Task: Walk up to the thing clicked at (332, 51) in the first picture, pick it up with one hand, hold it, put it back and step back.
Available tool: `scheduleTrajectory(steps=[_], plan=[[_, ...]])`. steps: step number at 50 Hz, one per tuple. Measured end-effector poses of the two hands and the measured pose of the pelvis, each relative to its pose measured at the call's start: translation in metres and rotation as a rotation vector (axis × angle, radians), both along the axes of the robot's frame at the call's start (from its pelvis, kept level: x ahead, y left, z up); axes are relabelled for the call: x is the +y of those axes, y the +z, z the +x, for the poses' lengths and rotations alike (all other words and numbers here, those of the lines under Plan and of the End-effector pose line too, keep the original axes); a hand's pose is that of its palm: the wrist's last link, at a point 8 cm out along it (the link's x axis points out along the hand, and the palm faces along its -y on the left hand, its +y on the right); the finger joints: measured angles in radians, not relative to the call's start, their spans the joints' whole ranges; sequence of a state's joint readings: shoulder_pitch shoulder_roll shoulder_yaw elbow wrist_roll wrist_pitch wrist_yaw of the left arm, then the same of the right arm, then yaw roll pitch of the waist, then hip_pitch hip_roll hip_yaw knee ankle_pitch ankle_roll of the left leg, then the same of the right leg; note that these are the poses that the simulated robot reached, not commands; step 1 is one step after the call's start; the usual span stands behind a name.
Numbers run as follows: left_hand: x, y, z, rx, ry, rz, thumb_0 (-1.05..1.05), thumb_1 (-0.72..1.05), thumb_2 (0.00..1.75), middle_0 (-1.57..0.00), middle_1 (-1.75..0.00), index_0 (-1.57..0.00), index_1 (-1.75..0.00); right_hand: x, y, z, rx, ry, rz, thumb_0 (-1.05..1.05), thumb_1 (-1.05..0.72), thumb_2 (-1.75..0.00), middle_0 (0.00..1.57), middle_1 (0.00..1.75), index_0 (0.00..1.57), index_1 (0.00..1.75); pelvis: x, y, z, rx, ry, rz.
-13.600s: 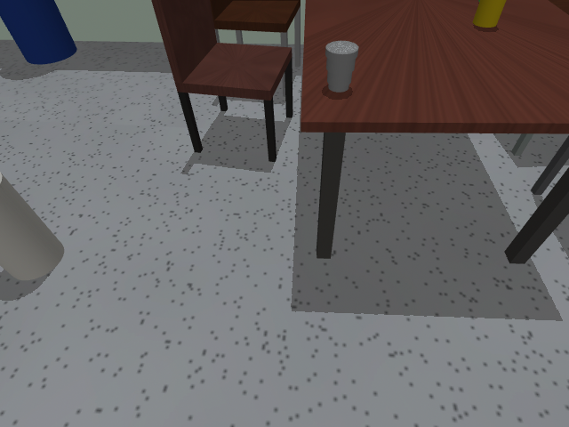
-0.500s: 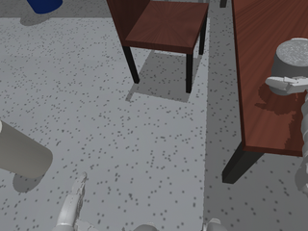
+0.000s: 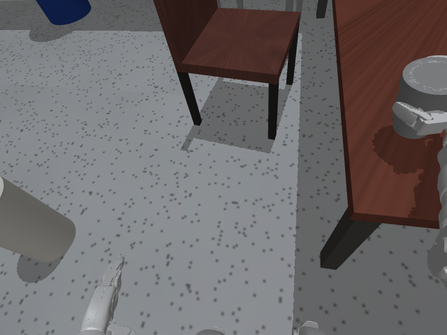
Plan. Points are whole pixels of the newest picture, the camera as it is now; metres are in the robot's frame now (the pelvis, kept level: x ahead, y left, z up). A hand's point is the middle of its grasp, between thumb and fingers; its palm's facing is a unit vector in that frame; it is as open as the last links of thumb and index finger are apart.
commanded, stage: settle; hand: right
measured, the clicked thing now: (422, 103) +0.51 -0.24 +0.10
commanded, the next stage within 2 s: lift in 0.48 s
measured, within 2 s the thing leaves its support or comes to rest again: neither
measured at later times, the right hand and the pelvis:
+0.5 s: hand (437, 76) +0.51 -0.24 +0.15, palm faces +0.27 +0.96 +0.02, open 11.1 cm; pelvis +0.00 +0.00 +0.01, yaw +0 degrees
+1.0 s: hand (443, 59) +0.50 -0.23 +0.19, palm faces +0.26 +0.97 +0.01, open 11.1 cm; pelvis +0.02 +0.00 +0.03, yaw +0 degrees
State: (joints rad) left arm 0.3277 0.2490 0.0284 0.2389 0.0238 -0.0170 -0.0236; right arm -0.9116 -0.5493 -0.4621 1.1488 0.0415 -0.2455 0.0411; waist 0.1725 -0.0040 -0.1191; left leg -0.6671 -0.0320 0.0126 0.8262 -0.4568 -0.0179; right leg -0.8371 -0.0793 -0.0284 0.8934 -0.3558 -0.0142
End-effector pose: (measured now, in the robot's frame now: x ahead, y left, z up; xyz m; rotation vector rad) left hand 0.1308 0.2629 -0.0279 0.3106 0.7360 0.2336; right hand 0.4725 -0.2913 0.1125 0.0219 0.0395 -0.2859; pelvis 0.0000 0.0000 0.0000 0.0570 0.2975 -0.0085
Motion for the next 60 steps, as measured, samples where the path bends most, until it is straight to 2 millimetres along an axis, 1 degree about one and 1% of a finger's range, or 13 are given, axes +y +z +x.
scheduleTrajectory(steps=[3, 8, 11, 19, 32, 41, 47, 51, 55, 60], plan=[[-0.001, 0.000, 0.002, -0.007, 0.001, -0.006, -0.01, -0.51, 0.04, -0.05, -0.05, -0.06, -0.04, 0.000, 0.010, 0.002, -0.010, 0.002, -0.006, -0.01, 0.50, -1.12, 0.73, 1.01, 0.64, 0.97, 0.000, 0.002, 0.001, -0.006, 0.000, -0.002], [-0.004, -0.002, 0.004, -0.008, 0.002, -0.027, -0.01, -0.51, 0.04, -0.05, -0.05, -0.06, -0.04, 0.000, 0.022, 0.003, -0.008, 0.003, -0.005, -0.01, 0.51, -1.12, 0.73, 1.01, 0.64, 0.97, 0.000, 0.005, 0.002, -0.015, 0.000, -0.005], [-0.006, -0.003, 0.005, -0.005, 0.004, -0.040, -0.01, -0.51, 0.04, -0.05, -0.04, -0.06, -0.04, 0.001, 0.025, 0.003, -0.002, 0.007, -0.004, -0.01, 0.51, -1.12, 0.73, 1.02, 0.64, 0.97, 0.000, 0.007, 0.002, -0.018, -0.001, -0.007], [-0.003, 0.001, 0.005, -0.016, 0.004, -0.031, -0.01, -0.51, 0.04, -0.05, -0.04, -0.06, -0.04, 0.001, 0.034, 0.004, 0.000, 0.007, -0.001, -0.01, 0.51, -1.12, 0.72, 1.02, 0.64, 0.98, 0.000, 0.011, 0.004, -0.029, 0.000, -0.011], [-0.007, -0.003, 0.006, -0.003, 0.016, -0.049, -0.01, -0.52, 0.05, -0.06, -0.05, -0.06, -0.04, 0.004, 0.048, 0.009, -0.005, 0.013, -0.006, -0.01, 0.51, -1.12, 0.72, 1.03, 0.64, 0.98, 0.000, 0.016, 0.007, -0.039, 0.004, -0.013], [0.003, 0.004, 0.011, -0.020, 0.030, -0.035, -0.01, -0.52, 0.04, -0.06, -0.05, -0.07, -0.04, 0.008, 0.059, 0.007, -0.014, 0.016, -0.008, -0.01, 0.51, -1.12, 0.72, 1.03, 0.64, 0.98, -0.001, 0.021, 0.013, -0.059, 0.005, -0.019], [0.000, 0.001, 0.016, -0.012, 0.032, -0.057, -0.01, -0.52, 0.04, -0.06, -0.05, -0.07, -0.04, 0.014, 0.069, -0.001, -0.032, 0.022, -0.007, -0.01, 0.51, -1.12, 0.72, 1.03, 0.64, 0.98, -0.001, 0.025, 0.017, -0.082, 0.005, -0.023], [-0.004, 0.000, 0.020, -0.023, 0.033, -0.084, -0.01, -0.52, 0.05, -0.06, -0.05, -0.06, -0.05, 0.017, 0.081, -0.010, -0.050, 0.025, -0.020, -0.01, 0.51, -1.13, 0.72, 1.03, 0.64, 0.98, -0.002, 0.029, 0.019, -0.105, 0.005, -0.026], [-0.009, -0.003, 0.023, -0.026, 0.032, -0.112, -0.01, -0.53, 0.05, -0.06, -0.05, -0.06, -0.05, 0.023, 0.095, -0.024, -0.069, 0.032, -0.026, -0.01, 0.51, -1.13, 0.72, 1.02, 0.64, 0.97, -0.002, 0.032, 0.020, -0.132, 0.003, -0.030], [-0.013, -0.006, 0.025, -0.030, 0.023, -0.144, -0.01, -0.53, 0.05, -0.06, -0.05, -0.06, -0.05, 0.029, 0.114, -0.046, -0.085, 0.037, -0.032, -0.01, 0.51, -1.13, 0.72, 1.02, 0.64, 0.97, 0.000, 0.035, 0.018, -0.169, -0.002, -0.037]])
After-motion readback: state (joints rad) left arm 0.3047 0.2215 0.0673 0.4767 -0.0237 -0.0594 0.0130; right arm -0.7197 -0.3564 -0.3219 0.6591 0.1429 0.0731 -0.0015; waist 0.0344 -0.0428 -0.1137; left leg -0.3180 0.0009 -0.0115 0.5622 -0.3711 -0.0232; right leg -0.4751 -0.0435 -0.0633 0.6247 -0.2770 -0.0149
